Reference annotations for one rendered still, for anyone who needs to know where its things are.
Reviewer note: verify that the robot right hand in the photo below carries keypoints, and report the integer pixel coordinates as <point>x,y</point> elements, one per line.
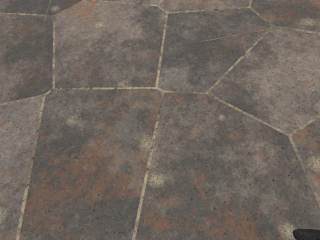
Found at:
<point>306,234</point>

